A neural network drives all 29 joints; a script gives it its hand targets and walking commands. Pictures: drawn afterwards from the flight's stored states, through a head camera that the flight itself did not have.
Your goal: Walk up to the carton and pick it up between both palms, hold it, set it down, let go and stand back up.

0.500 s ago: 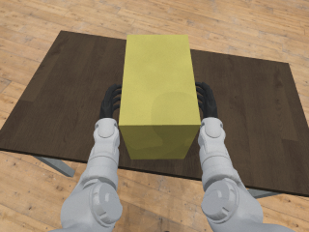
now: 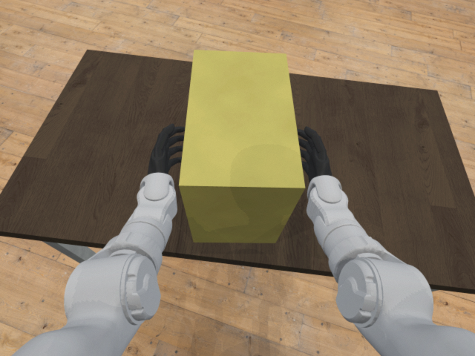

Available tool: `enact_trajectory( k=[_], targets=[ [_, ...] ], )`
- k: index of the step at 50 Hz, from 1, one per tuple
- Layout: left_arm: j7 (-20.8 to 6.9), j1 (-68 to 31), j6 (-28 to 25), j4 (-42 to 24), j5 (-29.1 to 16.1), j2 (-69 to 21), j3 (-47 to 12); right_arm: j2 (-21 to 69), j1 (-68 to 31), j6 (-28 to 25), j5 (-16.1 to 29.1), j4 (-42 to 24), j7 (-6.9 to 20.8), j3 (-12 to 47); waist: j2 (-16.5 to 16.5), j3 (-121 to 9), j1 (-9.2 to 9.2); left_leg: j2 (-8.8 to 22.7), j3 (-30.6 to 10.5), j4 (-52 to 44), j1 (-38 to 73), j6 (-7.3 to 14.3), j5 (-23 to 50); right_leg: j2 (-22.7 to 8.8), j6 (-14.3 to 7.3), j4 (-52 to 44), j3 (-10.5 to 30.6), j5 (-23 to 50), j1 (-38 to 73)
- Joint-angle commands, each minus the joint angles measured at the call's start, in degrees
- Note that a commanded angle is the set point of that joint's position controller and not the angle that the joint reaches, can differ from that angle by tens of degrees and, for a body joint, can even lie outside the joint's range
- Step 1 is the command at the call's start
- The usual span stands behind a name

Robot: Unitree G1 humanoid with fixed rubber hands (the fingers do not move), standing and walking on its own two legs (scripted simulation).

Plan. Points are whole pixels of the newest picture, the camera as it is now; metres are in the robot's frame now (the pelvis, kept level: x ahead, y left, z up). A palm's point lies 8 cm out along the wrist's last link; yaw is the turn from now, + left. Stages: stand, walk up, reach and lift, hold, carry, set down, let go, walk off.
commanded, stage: set down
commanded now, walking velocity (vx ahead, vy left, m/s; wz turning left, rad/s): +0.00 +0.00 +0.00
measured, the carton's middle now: (237, 152) +0.50 -0.01 -0.03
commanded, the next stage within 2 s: none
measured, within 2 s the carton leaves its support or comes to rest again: neither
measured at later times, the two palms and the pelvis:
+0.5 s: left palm (128, 150) +0.45 +0.18 +0.05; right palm (343, 144) +0.45 -0.18 +0.06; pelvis -0.02 +0.00 -0.02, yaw +2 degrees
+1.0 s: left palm (93, 115) +0.45 +0.21 +0.13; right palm (357, 101) +0.47 -0.17 +0.15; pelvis -0.02 +0.00 +0.00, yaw +2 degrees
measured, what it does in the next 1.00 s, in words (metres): stands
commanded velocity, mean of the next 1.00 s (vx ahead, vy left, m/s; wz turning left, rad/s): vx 0.00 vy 0.00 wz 0.00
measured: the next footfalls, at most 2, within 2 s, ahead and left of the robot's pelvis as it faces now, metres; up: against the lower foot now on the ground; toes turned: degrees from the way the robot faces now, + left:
none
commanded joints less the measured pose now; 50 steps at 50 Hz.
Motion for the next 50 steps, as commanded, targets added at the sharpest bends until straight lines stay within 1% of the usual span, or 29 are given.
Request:
enact_trajectory(
  k=[1, 4, 6, 8, 11, 14, 18, 22, 24, 26, 33, 34, 35, 36, 37, 38, 42, 44, 47, 50],
  targets=[
    [0.1, -28.3, -4.3, 3.9, -10.3, 8.0, -9.0, -7.6, -24.7, -2.1, 9.8, 0.4, -0.4, 10.5, 3.5, -38.9, 1.89, -2.3, 0.3, 9.1, 18.7, -1.6, 24.5, -0.7, 2.4, 5.7, -2.6, 23.9, 10.6],
    [-0.6, -30.9, -5.6, 8.9, -14.6, 11.3, -11.7, -11.5, -27.7, -3.0, 14.0, 3.0, -1.0, 13.8, 2.6, -39.7, 1.81, -2.7, -0.1, 11.5, 16.6, -2.1, 24.5, -0.6, 2.9, 8.3, -2.8, 25.2, 9.3],
    [-1.2, -32.2, -6.2, 11.3, -17.1, 12.5, -13.9, -13.8, -29.4, -3.5, 16.2, 4.6, -1.1, 15.5, 2.4, -40.0, 1.38, -2.8, -0.4, 12.6, 15.9, -2.5, 24.2, -0.5, 3.2, 9.6, -3.1, 25.3, 8.1],
    [-1.9, -33.8, -6.6, 12.5, -19.7, 13.0, -16.5, -15.7, -31.0, -3.7, 18.3, 5.8, -1.0, 16.9, 2.4, -40.6, 0.58, -2.8, -0.6, 13.4, 15.8, -2.9, 23.8, -0.3, 3.2, 10.3, -3.5, 24.9, 6.6],
    [-2.8, -36.1, -6.9, 12.8, -23.4, 13.7, -20.3, -17.7, -32.8, -3.6, 21.1, 6.7, -0.7, 18.9, 2.4, -41.6, -0.37, -2.9, -0.8, 14.0, 16.0, -3.3, 23.3, 0.0, 3.2, 10.7, -4.1, 23.6, 4.8],
    [-3.6, -38.0, -6.8, 11.9, -26.5, 14.0, -23.8, -19.1, -34.3, -2.9, 24.0, 7.3, 0.1, 21.2, 2.9, -42.3, -0.75, -2.9, -1.0, 13.7, 15.7, -3.5, 22.3, 0.1, 3.0, 10.7, -4.3, 22.3, 4.2],
    [-4.2, -39.7, -5.9, 9.9, -29.4, 14.5, -27.5, -20.5, -35.8, -1.4, 27.5, 7.0, 1.4, 23.8, 3.7, -42.9, -0.67, -3.0, -1.3, 13.1, 15.8, -3.6, 21.2, 0.1, 2.8, 10.1, -4.4, 20.1, 3.3],
    [-4.5, -40.4, -4.4, 7.9, -30.4, 15.7, -28.7, -21.6, -36.9, 0.4, 30.3, 5.9, 2.4, 25.8, 3.8, -43.2, 0.06, -3.3, -1.3, 12.1, 14.2, -3.1, 19.7, -0.1, 3.1, 9.8, -3.9, 19.8, 4.8],
    [-4.6, -40.7, -3.4, 7.5, -30.5, 16.4, -28.7, -22.0, -37.7, 1.4, 31.3, 5.3, 2.8, 26.6, 3.0, -42.6, 0.41, -3.5, -1.2, 11.2, 12.4, -2.6, 18.0, -0.4, 3.4, 9.7, -3.5, 20.0, 6.7],
    [-4.6, -40.9, -2.5, 6.7, -30.3, 17.3, -28.2, -22.4, -38.2, 2.3, 31.9, 4.3, 2.9, 26.9, 2.2, -42.7, 0.78, -3.7, -1.0, 10.3, 10.9, -2.1, 16.8, -0.6, 3.8, 9.6, -3.0, 20.9, 9.1],
    [-4.5, -41.1, 1.0, 4.9, -29.2, 18.8, -26.4, -23.3, -39.5, 5.3, 32.8, 2.2, 2.3, 27.7, -0.1, -42.2, 0.94, -4.0, -0.8, 7.1, 9.6, -1.1, 15.2, -1.1, 4.8, 8.2, -1.9, 24.8, 16.1],
    [-4.6, -39.0, 1.6, 7.9, -28.6, 21.4, -21.7, -23.6, -40.8, 5.2, 32.9, -0.9, 1.9, 28.3, -6.0, -42.1, 2.55, -4.0, -0.3, 7.0, 4.7, 0.8, 14.8, -2.2, 4.8, 9.1, 0.4, 29.9, 24.7],
    [-4.9, -39.1, 1.8, 6.6, -28.2, 21.7, -21.9, -23.7, -40.4, 5.6, 33.3, -1.3, 1.3, 28.6, -6.1, -41.3, 2.14, -4.0, -0.8, 4.2, 0.3, 1.7, 12.8, -2.9, 5.4, 10.0, 1.6, 33.0, 30.6],
    [-5.1, -39.3, 2.0, 5.8, -27.9, 21.6, -21.8, -23.1, -40.6, 5.9, 33.3, -1.7, 1.0, 28.4, -6.5, -41.4, 2.74, -4.3, -0.7, 2.2, -2.1, 2.0, 12.3, -3.3, 5.7, 10.1, 1.8, 34.4, 34.3],
    [-5.3, -40.1, 2.3, 4.6, -27.7, 21.5, -22.2, -23.1, -40.5, 6.3, 33.1, -1.8, 0.9, 28.0, -5.7, -41.8, 2.47, -4.2, -0.6, 0.9, -2.1, 1.9, 12.4, -3.3, 5.7, 9.8, 1.7, 34.9, 35.1],
    [-5.3, -41.0, 2.6, 3.5, -27.7, 21.2, -22.6, -23.5, -40.5, 6.7, 33.0, -1.9, 0.9, 27.6, -4.1, -42.3, 2.16, -4.0, -0.6, 0.7, 0.4, 1.2, 13.6, -3.1, 5.2, 9.2, 1.2, 34.6, 33.5],
    [-4.5, -44.6, 4.7, 0.0, -28.5, 18.2, -25.0, -25.7, -40.2, 8.0, 33.1, 1.0, 1.7, 25.8, 3.5, -42.8, 0.37, -2.6, -0.7, 4.3, 18.9, -2.9, 20.3, -1.0, 2.7, 4.9, -2.1, 29.2, 18.1],
    [-4.2, -45.1, 6.3, -0.7, -29.0, 16.8, -26.1, -26.5, -40.2, 9.0, 33.2, 3.1, 2.0, 25.3, 5.7, -41.1, -0.26, -2.3, -1.2, 5.3, 24.6, -3.8, 21.9, -0.4, 2.1, 3.1, -2.9, 26.5, 13.1],
    [-4.2, -44.7, 8.8, -1.0, -29.2, 16.5, -26.8, -27.6, -40.8, 10.6, 33.7, 4.5, 2.4, 25.2, 6.5, -38.1, -0.37, -2.1, -1.7, 5.3, 27.4, -4.1, 22.7, 0.0, 2.0, 1.7, -3.4, 24.5, 11.4],
    [-4.1, -42.8, 11.1, -0.4, -28.2, 17.0, -26.2, -28.2, -40.7, 11.9, 34.6, 5.3, 2.6, 26.1, 5.6, -34.9, 0.33, -2.1, -2.1, 4.7, 27.9, -3.9, 23.0, 0.2, 2.4, 0.9, -3.4, 23.4, 12.1]
  ],
)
